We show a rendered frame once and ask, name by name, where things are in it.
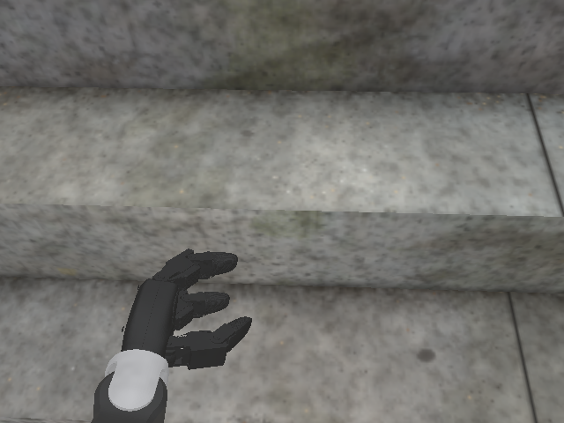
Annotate robot left forearm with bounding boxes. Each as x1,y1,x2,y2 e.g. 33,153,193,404
91,349,169,423

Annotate robot left hand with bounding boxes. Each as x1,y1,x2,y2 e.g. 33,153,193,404
121,249,252,370

